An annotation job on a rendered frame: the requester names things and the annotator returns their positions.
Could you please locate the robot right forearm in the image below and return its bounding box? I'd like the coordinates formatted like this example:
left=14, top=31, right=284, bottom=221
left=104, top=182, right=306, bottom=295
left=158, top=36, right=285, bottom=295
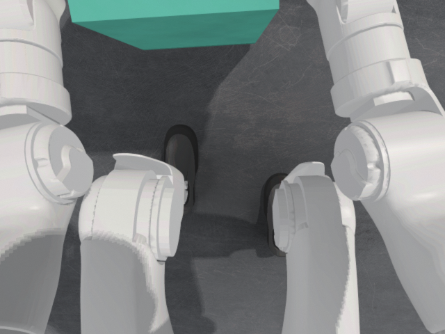
left=306, top=0, right=445, bottom=122

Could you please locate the right robot thigh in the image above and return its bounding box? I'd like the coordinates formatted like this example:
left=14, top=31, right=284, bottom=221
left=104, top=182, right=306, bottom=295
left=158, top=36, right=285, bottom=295
left=273, top=175, right=360, bottom=334

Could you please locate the robot left forearm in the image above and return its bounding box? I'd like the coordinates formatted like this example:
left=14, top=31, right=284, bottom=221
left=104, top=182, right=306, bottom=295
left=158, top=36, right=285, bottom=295
left=0, top=0, right=72, bottom=129

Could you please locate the right robot upper arm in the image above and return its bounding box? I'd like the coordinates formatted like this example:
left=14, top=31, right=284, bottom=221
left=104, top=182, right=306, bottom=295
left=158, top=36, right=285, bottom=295
left=331, top=110, right=445, bottom=334

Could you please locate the carton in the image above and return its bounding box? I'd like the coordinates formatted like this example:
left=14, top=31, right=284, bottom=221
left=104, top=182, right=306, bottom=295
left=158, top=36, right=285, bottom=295
left=68, top=0, right=280, bottom=50

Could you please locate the robot right foot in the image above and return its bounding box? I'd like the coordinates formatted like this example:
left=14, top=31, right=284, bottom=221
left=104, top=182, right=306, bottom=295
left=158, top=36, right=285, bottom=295
left=264, top=173, right=288, bottom=257

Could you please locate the left robot upper arm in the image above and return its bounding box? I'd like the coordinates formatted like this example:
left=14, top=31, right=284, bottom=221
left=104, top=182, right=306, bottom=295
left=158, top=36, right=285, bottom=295
left=0, top=121, right=94, bottom=334

